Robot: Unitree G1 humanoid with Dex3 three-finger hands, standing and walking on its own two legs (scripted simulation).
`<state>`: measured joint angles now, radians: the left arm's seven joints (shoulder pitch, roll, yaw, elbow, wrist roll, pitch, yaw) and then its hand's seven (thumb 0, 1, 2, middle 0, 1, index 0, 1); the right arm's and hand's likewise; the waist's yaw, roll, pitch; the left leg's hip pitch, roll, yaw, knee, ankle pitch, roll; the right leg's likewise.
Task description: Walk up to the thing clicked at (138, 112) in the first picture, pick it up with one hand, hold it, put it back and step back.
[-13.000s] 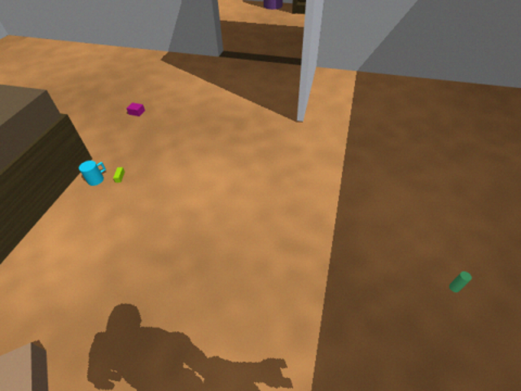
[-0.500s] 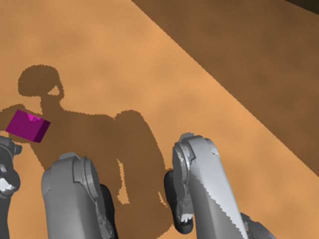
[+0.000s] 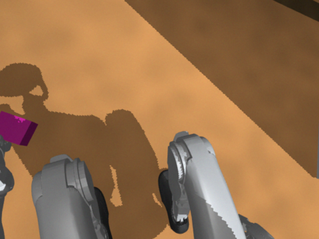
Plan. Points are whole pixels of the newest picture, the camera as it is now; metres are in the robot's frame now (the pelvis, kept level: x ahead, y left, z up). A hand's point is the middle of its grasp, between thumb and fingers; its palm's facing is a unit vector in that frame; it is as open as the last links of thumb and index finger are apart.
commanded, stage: rise first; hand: left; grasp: from above
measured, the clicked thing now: (14, 129) +0.42 +0.36 -0.29
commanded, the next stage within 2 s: none
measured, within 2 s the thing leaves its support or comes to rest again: neither
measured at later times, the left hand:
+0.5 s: hand out of the picture +0.39 +0.38 -0.18, palm faces -0.05 -0.43 -0.90, open 14.2 cm
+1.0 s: hand out of the picture +0.40 +0.39 -0.17, palm faces -0.05 -0.42 -0.91, open 14.3 cm
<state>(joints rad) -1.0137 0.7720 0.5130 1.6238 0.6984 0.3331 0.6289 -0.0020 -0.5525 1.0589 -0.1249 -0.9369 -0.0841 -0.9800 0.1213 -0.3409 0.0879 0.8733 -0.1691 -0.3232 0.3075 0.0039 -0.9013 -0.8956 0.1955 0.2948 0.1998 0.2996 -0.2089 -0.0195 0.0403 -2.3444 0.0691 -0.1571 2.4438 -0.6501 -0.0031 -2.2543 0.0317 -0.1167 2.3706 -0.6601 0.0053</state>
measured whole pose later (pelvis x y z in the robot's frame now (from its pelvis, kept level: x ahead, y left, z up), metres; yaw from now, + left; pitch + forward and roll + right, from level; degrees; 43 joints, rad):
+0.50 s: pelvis +0.00 +0.00 -0.01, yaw -2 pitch +29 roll -9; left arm -1.04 0.83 0.53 1.65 0.70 0.34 0.64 0.00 -0.56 1.05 -0.13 -0.93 -0.09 -0.98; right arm 0.12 -0.35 0.13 0.87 -0.18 -0.34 0.33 0.00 -0.91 -0.90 0.19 0.29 0.20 0.30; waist -0.24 -0.03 0.08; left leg -2.35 0.07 -0.18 2.47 -0.66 0.00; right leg -2.25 0.04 -0.14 2.38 -0.65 0.01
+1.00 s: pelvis +0.00 +0.00 +0.00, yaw -2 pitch +29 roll -9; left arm -1.08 0.88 0.49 1.66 0.70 0.37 0.61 0.00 -0.57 1.06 -0.12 -0.95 -0.08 -1.00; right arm 0.15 -0.36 0.14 0.87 -0.17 -0.35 0.34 0.00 -0.91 -0.90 0.19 0.29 0.20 0.30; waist -0.25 -0.03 0.08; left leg -2.35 0.07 -0.19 2.47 -0.65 0.00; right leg -2.25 0.04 -0.14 2.37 -0.65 0.01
